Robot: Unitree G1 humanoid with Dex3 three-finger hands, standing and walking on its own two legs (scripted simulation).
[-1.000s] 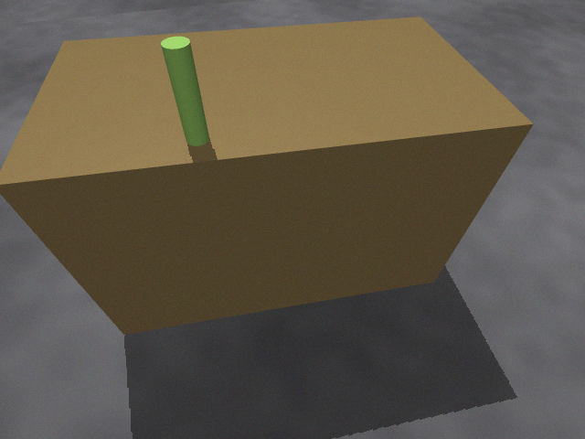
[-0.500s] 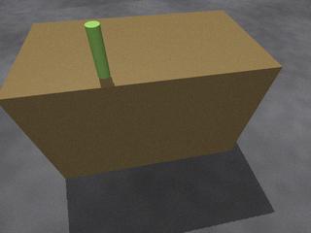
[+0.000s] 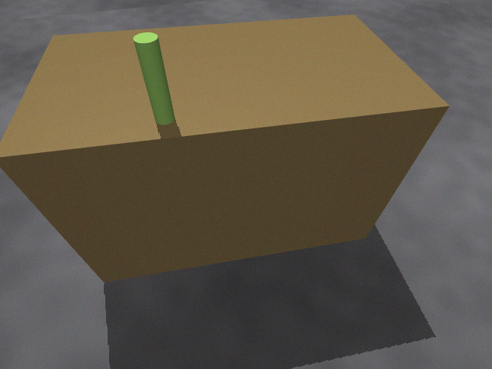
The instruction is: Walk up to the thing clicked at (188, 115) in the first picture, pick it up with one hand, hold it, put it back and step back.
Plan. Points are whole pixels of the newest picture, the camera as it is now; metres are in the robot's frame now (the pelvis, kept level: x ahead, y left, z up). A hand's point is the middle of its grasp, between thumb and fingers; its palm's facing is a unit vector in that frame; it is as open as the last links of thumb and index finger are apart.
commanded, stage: stand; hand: left
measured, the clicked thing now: (156, 82) +0.71 +0.23 +0.07
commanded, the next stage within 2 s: walk up in 0.12 s
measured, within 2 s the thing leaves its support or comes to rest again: neither
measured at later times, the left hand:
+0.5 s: hand out of the picture +0.08 +0.22 -0.15, palm faces +0.11 -0.91 -0.39, open 7.4 cm
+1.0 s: hand (148, 305) +0.26 +0.21 -0.16, palm faces +0.12 -0.94 -0.32, open 7.4 cm
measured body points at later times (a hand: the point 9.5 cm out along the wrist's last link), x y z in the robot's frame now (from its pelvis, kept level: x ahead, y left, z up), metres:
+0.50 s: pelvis +0.07 -0.06 -0.01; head +0.08 -0.07 +0.44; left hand +0.08 +0.27 -0.12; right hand +0.13 -0.39 -0.14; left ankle +0.04 +0.07 -0.69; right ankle +0.07 -0.17 -0.75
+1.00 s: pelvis +0.25 -0.06 -0.02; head +0.26 -0.04 +0.43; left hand +0.26 +0.26 -0.14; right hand +0.38 -0.36 -0.11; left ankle +0.26 +0.07 -0.75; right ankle +0.31 -0.21 -0.69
